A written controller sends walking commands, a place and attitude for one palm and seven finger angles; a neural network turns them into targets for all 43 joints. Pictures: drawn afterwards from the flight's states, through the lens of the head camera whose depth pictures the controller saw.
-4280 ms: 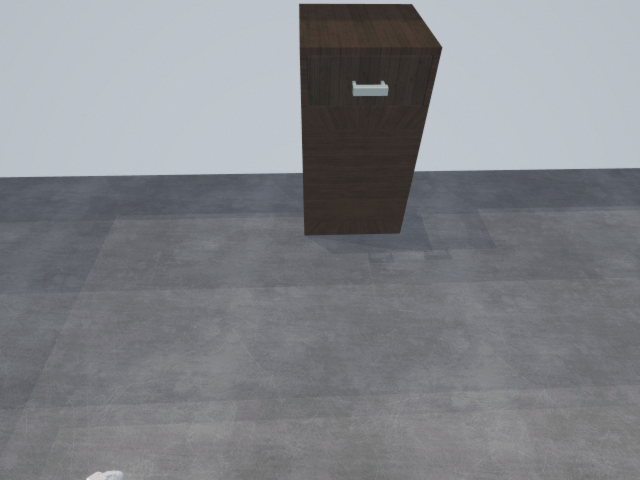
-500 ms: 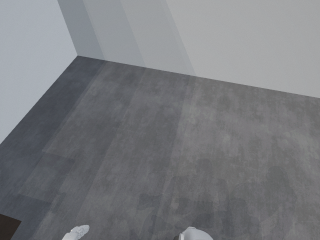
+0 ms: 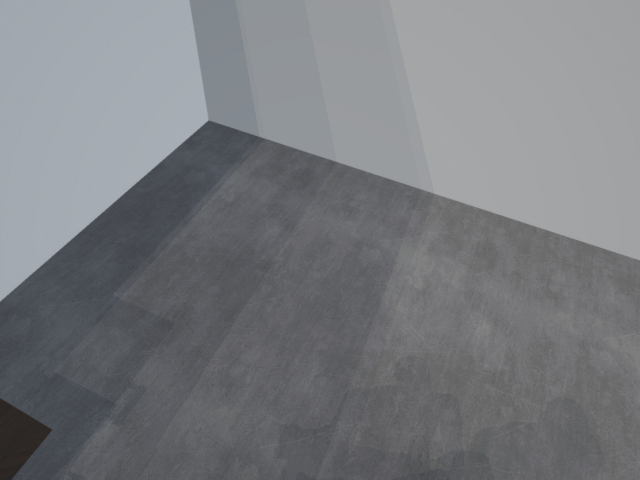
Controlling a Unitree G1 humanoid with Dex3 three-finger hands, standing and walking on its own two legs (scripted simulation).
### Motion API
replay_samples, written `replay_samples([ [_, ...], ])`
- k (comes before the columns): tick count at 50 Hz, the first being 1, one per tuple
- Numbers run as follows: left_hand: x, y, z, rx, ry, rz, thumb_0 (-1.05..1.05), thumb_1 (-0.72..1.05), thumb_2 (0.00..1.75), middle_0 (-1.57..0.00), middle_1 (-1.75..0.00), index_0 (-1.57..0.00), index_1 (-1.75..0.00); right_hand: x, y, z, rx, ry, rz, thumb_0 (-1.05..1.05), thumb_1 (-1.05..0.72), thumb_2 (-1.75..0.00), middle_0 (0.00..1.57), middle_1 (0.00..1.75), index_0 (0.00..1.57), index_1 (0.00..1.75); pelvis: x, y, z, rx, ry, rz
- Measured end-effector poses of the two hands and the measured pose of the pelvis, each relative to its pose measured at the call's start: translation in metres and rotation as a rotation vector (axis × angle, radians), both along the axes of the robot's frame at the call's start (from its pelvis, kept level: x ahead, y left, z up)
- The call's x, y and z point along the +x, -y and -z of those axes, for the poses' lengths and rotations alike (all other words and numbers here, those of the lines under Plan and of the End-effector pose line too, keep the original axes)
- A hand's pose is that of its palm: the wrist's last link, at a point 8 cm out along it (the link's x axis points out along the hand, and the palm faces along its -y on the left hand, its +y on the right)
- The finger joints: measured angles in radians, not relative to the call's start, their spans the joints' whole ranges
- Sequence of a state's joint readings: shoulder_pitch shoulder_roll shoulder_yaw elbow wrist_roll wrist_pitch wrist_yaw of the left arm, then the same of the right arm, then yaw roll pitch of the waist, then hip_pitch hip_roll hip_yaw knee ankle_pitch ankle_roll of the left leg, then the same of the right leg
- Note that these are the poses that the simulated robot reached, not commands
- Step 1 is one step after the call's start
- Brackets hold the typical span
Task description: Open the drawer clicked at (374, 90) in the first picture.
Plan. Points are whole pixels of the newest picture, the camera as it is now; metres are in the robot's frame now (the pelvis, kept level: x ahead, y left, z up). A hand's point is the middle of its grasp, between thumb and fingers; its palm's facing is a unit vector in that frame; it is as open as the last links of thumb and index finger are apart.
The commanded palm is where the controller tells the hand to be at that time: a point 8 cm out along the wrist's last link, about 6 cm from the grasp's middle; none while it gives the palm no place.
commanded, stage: turn to face it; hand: left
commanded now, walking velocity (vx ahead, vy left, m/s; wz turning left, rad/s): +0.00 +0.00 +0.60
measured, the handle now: out of the picture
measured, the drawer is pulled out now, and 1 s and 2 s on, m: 0.00 0.00 0.00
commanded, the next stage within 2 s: take the last steps up to it in 1.88 s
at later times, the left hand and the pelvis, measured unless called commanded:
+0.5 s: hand out of the picture +0.04 +0.16 -0.13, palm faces +0.30 -0.91 -0.29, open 7.4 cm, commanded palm none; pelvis -0.01 -0.06 +0.01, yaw +17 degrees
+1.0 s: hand out of the picture -0.15 +0.17 -0.17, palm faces +0.61 -0.74 -0.28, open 7.4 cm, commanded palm none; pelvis -0.04 -0.04 +0.01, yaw +36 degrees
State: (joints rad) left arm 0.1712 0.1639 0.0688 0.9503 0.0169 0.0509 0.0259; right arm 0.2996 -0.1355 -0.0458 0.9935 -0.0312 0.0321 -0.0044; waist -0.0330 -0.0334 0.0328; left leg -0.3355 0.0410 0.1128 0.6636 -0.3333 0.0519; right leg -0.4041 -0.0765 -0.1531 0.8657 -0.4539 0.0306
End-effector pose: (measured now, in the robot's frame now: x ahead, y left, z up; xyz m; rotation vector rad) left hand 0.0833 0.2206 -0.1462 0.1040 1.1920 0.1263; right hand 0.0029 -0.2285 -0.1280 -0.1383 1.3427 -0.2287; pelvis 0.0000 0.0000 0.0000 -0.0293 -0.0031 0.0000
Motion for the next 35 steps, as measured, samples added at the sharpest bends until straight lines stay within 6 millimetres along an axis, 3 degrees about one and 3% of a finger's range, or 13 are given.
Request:
replay_samples([
  [6, -0.042, -0.037, -0.014, 0.063, -0.104, -0.080, 0.00, 0.92, 0.90, -0.20, -0.30, -0.20, -0.29, 0.019, 0.000, -0.015, -0.021, 0.008, -0.058, 0.00, -0.91, -0.90, 0.21, 0.30, 0.20, 0.30, 0.001, -0.004, -0.014, 0.001, -0.019, -0.044],
  [12, -0.058, -0.046, -0.026, 0.109, -0.102, -0.148, 0.01, 0.92, 0.90, -0.20, -0.30, -0.19, -0.29, 0.044, 0.015, -0.018, -0.027, 0.029, -0.130, 0.00, -0.91, -0.90, 0.21, 0.30, 0.20, 0.30, -0.001, 0.004, -0.018, -0.001, -0.021, -0.110],
  [16, -0.054, -0.036, -0.033, 0.125, -0.052, -0.175, 0.01, 0.91, 0.90, -0.20, -0.30, -0.19, -0.29, 0.062, 0.033, -0.014, -0.025, 0.052, -0.178, 0.00, -0.91, -0.90, 0.21, 0.30, 0.20, 0.30, -0.005, 0.018, -0.016, 0.007, -0.020, -0.160],
  [22, -0.053, -0.002, -0.042, 0.158, 0.062, -0.217, 0.01, 0.91, 0.90, -0.20, -0.30, -0.19, -0.29, 0.094, 0.066, 0.004, -0.002, 0.095, -0.253, 0.00, -0.91, -0.90, 0.21, 0.30, 0.20, 0.30, -0.012, 0.049, -0.005, 0.034, -0.019, -0.244],
  [28, -0.089, 0.029, -0.053, 0.152, 0.055, -0.293, 0.01, 0.91, 0.90, -0.21, -0.30, -0.20, -0.30, 0.128, 0.078, -0.003, 0.012, 0.121, -0.353, 0.00, -0.91, -0.90, 0.20, 0.30, 0.20, 0.30, -0.015, 0.066, -0.014, 0.055, 0.001, -0.338],
  [35, -0.141, 0.047, -0.045, 0.117, -0.014, -0.403, 0.01, 0.91, 0.90, -0.21, -0.30, -0.20, -0.30, 0.153, 0.060, -0.008, 0.018, 0.100, -0.482, 0.00, -0.91, -0.90, 0.20, 0.30, 0.19, 0.30, -0.020, 0.070, -0.017, 0.070, -0.002, -0.442],
])
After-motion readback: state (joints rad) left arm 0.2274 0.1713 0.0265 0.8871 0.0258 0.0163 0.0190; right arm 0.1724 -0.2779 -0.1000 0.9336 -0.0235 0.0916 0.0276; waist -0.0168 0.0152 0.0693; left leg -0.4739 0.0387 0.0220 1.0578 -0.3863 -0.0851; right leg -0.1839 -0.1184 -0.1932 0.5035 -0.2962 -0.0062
